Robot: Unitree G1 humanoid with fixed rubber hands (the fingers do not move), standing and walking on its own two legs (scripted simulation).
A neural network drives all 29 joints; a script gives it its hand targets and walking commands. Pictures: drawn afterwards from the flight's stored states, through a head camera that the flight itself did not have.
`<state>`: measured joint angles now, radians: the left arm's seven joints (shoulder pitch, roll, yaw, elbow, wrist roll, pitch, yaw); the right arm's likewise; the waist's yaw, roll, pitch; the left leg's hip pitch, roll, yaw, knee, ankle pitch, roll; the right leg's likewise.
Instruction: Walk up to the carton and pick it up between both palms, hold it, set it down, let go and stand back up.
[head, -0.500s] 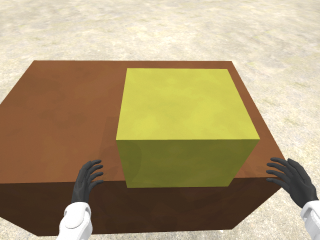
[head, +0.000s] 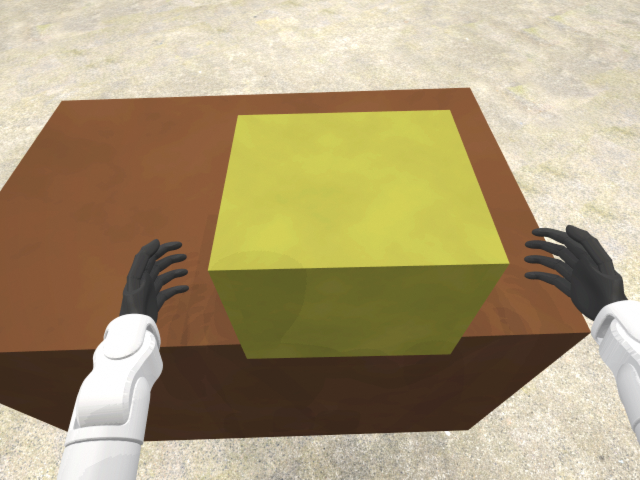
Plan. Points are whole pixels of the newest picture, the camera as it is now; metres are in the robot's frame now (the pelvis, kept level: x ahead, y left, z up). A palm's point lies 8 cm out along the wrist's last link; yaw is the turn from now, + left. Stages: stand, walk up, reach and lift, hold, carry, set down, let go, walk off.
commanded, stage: reach and lift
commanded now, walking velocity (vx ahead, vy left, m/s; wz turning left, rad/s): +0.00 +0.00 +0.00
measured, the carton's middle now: (346, 237) +0.44 -0.01 +0.02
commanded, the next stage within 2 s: none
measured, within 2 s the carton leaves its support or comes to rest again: neither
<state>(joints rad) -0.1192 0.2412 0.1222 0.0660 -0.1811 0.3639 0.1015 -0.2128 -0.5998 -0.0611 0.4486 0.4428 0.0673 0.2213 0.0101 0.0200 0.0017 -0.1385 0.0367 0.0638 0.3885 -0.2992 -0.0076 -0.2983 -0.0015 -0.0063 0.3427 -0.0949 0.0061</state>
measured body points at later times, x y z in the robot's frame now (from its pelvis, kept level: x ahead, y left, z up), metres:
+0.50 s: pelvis -0.02 -0.01 +0.00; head +0.03 -0.02 +0.44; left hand +0.37 +0.25 +0.12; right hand +0.41 -0.29 +0.12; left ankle -0.06 +0.11 -0.74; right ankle +0.05 -0.13 -0.74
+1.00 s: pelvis -0.01 -0.01 +0.00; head +0.06 -0.01 +0.44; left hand +0.43 +0.26 +0.15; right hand +0.47 -0.27 +0.17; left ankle -0.06 +0.11 -0.74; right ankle +0.05 -0.13 -0.74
